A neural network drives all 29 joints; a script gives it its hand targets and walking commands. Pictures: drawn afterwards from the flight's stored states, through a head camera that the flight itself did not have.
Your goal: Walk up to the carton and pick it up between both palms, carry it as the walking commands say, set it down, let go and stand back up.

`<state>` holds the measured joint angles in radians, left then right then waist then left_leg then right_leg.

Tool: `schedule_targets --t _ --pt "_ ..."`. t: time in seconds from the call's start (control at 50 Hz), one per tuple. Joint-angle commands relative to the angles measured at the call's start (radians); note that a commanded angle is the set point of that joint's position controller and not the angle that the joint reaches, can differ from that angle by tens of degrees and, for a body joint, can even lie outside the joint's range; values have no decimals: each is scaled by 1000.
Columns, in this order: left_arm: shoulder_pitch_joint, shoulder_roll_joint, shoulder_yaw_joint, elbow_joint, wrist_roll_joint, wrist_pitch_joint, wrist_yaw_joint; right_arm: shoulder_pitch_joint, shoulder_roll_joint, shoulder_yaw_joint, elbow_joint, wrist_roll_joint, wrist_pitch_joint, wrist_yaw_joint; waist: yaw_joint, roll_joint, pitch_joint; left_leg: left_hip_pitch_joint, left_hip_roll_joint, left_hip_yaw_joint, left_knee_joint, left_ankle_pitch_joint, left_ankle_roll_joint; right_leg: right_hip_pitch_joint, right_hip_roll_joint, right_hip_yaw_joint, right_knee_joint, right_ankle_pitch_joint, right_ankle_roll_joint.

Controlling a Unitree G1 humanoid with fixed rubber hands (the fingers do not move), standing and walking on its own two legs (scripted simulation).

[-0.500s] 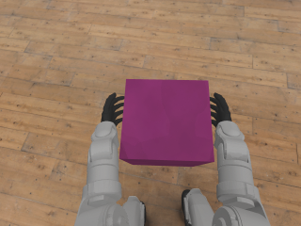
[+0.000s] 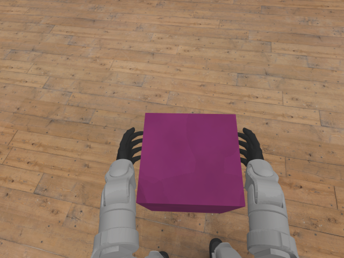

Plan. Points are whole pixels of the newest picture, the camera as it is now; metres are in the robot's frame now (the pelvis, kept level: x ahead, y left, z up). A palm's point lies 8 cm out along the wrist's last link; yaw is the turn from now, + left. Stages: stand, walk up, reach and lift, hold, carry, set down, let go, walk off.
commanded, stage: reach and lift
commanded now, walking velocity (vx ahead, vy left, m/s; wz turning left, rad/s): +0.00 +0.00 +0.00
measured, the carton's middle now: (187, 169) +0.35 -0.01 -0.10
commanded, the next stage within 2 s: hold in 1.84 s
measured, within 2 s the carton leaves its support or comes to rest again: neither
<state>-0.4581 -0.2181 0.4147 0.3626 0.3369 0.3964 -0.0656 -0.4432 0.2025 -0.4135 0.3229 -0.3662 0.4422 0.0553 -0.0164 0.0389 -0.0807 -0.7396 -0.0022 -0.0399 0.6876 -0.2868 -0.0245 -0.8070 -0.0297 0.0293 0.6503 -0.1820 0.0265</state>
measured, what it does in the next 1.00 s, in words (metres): stands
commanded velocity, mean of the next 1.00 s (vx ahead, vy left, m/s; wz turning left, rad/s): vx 0.00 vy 0.00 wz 0.00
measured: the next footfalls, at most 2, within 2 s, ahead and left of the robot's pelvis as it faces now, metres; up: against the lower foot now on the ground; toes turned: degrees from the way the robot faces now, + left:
none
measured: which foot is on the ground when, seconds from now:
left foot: down 0.00-1.00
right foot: down 0.00-1.00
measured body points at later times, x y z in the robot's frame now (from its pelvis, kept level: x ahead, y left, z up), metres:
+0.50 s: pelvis +0.01 +0.00 +0.03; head +0.04 -0.01 +0.48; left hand +0.35 +0.14 +0.05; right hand +0.34 -0.16 +0.04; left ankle +0.01 +0.14 -0.71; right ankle +0.06 -0.14 -0.71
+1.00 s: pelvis +0.01 +0.00 +0.03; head -0.02 -0.01 +0.48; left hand +0.34 +0.14 +0.09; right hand +0.32 -0.16 +0.08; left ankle +0.01 +0.14 -0.71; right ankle +0.06 -0.14 -0.71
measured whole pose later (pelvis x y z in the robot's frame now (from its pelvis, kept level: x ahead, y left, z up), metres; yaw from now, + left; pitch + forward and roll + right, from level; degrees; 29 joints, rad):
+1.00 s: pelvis +0.01 +0.00 +0.03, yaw -1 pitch -7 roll +0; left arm -0.36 -0.18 0.29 0.28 0.32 0.71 -0.04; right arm -0.33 0.17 -0.28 0.24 -0.32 0.75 0.01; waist -0.02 0.02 0.05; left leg -0.03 0.02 -0.04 0.36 -0.21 -0.02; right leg -0.10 -0.02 0.03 0.33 -0.11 0.03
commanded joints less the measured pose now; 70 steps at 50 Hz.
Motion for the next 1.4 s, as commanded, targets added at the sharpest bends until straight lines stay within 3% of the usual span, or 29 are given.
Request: schedule_targets --t 0.0,0.44,0.8,0.96,1.38 --pt "-424 -918 -613 114 -157 5 -241 -466 899 641 74 184 -21 254 -6 -41 -541 171 -137 7 -129 224 25 530 150 -11 -49 237 -20" --pt "-338 -882 -623 59 -200 118 -221 -377 888 664 20 253 96 220 10 -41 -310 456 -113 -14 -335 219 24 800 141 14 -248 231 -12" --pt "-336 -862 -681 -85 -259 273 -196 -369 847 716 -113 320 251 204 -2 -26 -141 566 -91 -11 -421 157 26 913 132 10 -331 166 -16" --pt "-369 -830 -625 -60 -236 296 -188 -426 826 680 -101 313 276 202 9 -31 -74 550 -87 -7 -433 73 32 909 130 7 -337 81 -17" --pt "-275 -780 -690 -170 -260 298 -175 -308 820 729 -191 336 273 171 19 -41 -153 634 -98 -5 -425 258 31 943 137 8 -333 253 1"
